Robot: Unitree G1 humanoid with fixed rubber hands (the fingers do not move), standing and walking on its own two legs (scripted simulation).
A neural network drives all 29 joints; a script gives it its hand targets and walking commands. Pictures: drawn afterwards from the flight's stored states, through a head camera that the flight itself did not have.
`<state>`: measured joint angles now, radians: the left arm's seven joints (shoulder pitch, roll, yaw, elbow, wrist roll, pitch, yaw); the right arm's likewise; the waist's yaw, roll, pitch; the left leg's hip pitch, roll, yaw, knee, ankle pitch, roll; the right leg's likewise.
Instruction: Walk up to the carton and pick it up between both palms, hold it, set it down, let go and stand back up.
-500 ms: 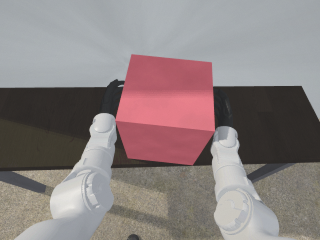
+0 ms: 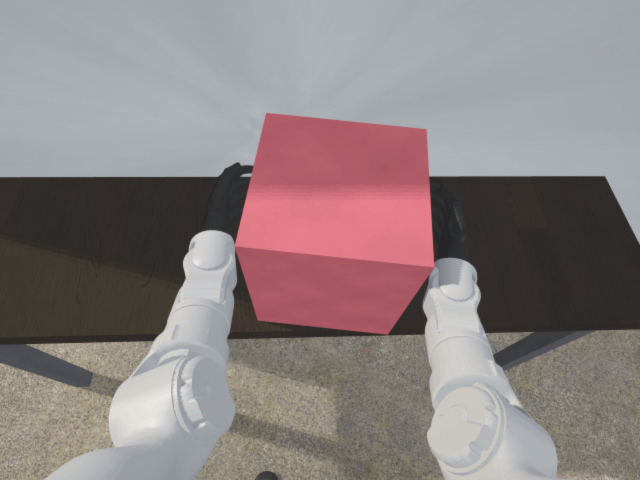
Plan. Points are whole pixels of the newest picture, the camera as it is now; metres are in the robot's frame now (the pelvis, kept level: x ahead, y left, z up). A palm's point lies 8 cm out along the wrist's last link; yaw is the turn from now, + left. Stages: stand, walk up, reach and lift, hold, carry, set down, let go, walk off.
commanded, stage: reach and lift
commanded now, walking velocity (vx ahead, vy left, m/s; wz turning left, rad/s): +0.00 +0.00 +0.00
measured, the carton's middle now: (333, 235) +0.44 +0.02 -0.03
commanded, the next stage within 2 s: none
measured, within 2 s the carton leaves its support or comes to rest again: leaves its support in 0.84 s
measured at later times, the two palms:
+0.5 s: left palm (222, 233) +0.40 +0.16 +0.02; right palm (456, 259) +0.39 -0.14 +0.02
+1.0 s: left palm (214, 254) +0.36 +0.16 +0.03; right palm (466, 275) +0.35 -0.14 +0.04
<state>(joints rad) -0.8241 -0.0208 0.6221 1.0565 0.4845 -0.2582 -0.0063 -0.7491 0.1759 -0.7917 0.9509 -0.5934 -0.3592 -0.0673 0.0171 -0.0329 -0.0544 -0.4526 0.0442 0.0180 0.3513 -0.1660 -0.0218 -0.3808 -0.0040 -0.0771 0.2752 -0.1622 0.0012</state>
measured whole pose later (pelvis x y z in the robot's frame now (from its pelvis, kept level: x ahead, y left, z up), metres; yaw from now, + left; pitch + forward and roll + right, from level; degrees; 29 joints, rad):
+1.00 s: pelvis -0.03 +0.00 +0.00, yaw +0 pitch +10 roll -1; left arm -0.75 0.02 0.44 1.15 0.29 -0.25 0.06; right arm -0.68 0.09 -0.54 1.07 -0.38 -0.34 -0.12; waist 0.01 -0.03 -0.09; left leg -0.38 0.05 0.03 0.33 -0.13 -0.02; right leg -0.31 0.00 -0.07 0.25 -0.12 0.00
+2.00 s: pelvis -0.04 +0.00 +0.00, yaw +1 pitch -4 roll -1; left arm -0.58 -0.03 0.28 0.46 0.26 0.37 0.04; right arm -0.58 0.00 -0.08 0.70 0.11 0.08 -0.18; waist -0.06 -0.07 0.00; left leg -0.10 0.04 0.01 0.33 -0.15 -0.02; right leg -0.01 -0.01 -0.09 0.22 -0.13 0.01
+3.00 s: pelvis -0.04 +0.00 +0.00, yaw +2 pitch -8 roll -1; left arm -0.56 -0.04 0.29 0.16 0.34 0.62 -0.03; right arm -0.57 -0.02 0.00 0.53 0.16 0.21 -0.22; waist -0.08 -0.07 0.08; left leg -0.04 0.04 0.00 0.34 -0.15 -0.02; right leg 0.05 -0.01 -0.10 0.25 -0.15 0.00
